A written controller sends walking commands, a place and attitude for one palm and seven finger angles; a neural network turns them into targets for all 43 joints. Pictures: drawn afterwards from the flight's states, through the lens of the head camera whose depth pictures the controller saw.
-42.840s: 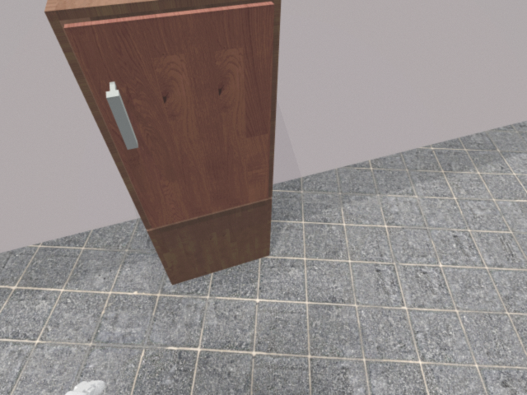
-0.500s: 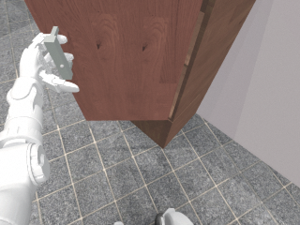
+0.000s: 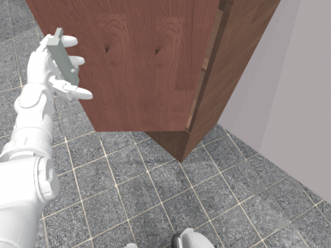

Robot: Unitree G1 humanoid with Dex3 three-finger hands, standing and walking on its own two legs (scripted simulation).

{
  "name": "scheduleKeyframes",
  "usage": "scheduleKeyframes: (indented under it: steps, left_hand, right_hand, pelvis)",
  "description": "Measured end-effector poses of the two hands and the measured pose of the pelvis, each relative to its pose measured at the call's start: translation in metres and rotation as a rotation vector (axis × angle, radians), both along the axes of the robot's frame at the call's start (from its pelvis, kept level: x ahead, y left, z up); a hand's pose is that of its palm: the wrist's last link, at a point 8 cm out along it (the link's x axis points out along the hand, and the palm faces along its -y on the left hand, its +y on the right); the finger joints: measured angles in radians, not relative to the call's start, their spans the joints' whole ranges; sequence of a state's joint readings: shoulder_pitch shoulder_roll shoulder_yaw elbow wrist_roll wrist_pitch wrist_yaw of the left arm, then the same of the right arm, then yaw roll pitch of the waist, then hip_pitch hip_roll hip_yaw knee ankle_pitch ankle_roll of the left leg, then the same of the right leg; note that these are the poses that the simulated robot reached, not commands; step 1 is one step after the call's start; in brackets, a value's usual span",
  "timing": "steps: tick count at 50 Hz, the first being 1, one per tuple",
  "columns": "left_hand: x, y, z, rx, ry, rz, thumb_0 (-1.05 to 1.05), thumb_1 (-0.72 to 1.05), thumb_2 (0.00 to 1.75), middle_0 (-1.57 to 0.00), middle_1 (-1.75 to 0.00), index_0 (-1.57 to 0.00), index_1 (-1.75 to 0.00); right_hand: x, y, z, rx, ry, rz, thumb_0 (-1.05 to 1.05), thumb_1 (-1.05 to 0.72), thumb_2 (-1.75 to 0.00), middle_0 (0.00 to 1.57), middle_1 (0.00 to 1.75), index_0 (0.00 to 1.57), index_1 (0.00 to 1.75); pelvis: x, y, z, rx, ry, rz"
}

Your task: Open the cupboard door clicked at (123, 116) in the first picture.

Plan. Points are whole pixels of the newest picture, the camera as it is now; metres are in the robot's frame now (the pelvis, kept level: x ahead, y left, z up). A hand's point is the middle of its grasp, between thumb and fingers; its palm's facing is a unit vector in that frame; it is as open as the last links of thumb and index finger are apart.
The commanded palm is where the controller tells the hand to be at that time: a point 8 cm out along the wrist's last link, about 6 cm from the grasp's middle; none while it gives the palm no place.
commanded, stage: slide the fingers in behind the handle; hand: left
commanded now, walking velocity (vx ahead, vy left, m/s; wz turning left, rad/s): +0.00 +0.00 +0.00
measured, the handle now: (66, 58) +0.55 +0.21 +0.11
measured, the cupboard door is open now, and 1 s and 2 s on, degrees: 44 44 76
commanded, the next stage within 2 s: close the thumb around the handle in 0.20 s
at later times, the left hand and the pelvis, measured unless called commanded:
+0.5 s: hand (72, 70) +0.50 +0.18 +0.12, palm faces -0.04 -1.00 -0.01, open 12.9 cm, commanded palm +0.48 +0.23 +0.11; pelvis +0.00 +0.00 +0.00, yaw +0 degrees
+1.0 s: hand (74, 70) +0.51 +0.18 +0.11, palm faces -0.04 -1.00 +0.00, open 5.5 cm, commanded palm +0.48 +0.23 +0.11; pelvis +0.00 +0.01 +0.00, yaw +0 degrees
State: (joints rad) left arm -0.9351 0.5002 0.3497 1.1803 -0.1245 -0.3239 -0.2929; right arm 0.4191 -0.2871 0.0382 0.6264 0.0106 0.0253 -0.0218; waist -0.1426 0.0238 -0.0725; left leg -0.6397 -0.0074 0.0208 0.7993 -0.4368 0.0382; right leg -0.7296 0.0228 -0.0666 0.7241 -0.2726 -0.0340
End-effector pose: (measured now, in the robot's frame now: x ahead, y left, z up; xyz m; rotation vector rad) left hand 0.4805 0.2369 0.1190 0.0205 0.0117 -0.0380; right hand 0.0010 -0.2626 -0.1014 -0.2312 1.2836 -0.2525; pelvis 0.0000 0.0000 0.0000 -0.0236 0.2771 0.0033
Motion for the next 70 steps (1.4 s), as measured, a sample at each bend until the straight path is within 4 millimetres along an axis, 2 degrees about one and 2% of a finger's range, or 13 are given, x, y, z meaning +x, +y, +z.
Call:
scheduleKeyframes:
  steps: [17,22,28,43,47,62,70]
  left_hand:
    - [0.000,0.000,-0.001,-0.007,-0.004,-0.005,-0.01,-0.50,0.30,-0.30,-1.20,-0.28,-1.20]
    - [0.001,0.001,-0.002,-0.008,0.001,-0.007,-0.01,-0.43,0.33,-0.31,-1.20,-0.30,-1.21]
    - [0.005,0.003,-0.002,-0.007,0.003,-0.008,-0.01,-0.20,0.43,-0.33,-1.23,-0.33,-1.25]
    - [0.007,0.002,-0.006,-0.005,0.007,-0.003,0.00,0.58,0.77,-0.38,-1.31,-0.38,-1.32]
    - [0.007,0.001,-0.006,-0.003,0.010,-0.005,0.01,0.74,0.83,-0.39,-1.33,-0.39,-1.33]
    - [0.006,0.001,-0.006,-0.006,0.006,0.000,0.01,0.74,0.83,-0.40,-1.34,-0.40,-1.35]
    - [-0.017,-0.003,-0.007,-0.014,-0.024,-0.010,0.02,0.74,0.80,-0.40,-1.34,-0.39,-1.35]
  right_hand:
    - [0.004,0.001,0.000,0.001,-0.005,0.001,0.00,-0.91,-0.90,0.21,0.30,0.21,0.30]
    - [0.006,0.002,0.000,-0.001,-0.007,0.005,0.00,-0.91,-0.90,0.21,0.30,0.21,0.30]
    - [0.005,0.002,0.001,-0.008,-0.003,0.007,0.00,-0.91,-0.90,0.21,0.30,0.21,0.30]
    - [-0.005,0.006,0.000,-0.003,0.029,-0.002,0.00,-0.91,-0.90,0.21,0.30,0.21,0.30]
    - [-0.005,0.007,-0.001,0.002,0.030,-0.003,0.00,-0.91,-0.90,0.21,0.30,0.21,0.30]
    - [0.002,0.005,0.000,0.004,0.005,-0.012,0.00,-0.91,-0.90,0.21,0.30,0.21,0.30]
    - [0.018,0.005,0.002,0.028,-0.055,-0.032,0.00,-0.91,-0.90,0.21,0.30,0.21,0.30]
  pelvis:
    - [0.003,0.001,0.001,-0.001,0.001,-0.001]
    - [0.003,0.002,0.000,-0.002,0.001,0.001]
    - [0.002,0.002,-0.001,-0.003,0.011,0.002]
    - [0.003,0.005,-0.001,-0.006,0.016,0.004]
    - [0.004,0.005,-0.001,-0.007,0.016,0.004]
    - [0.007,0.004,0.000,-0.004,0.015,-0.007]
    - [0.014,0.002,0.005,0.001,-0.012,-0.031]
